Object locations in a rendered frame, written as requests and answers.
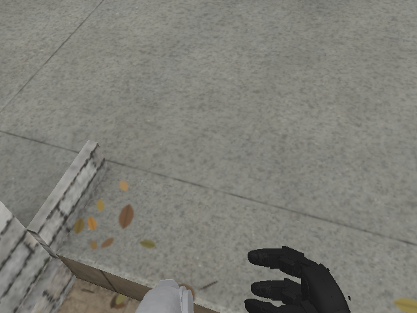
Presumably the left robot shin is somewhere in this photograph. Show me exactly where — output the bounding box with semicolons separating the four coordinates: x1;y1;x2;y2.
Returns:
158;279;180;289

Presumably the right robot hand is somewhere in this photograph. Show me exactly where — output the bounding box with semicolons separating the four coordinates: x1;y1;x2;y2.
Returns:
244;246;351;313

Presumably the robot left thigh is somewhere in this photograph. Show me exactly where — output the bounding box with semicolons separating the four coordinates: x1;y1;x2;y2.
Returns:
135;285;194;313

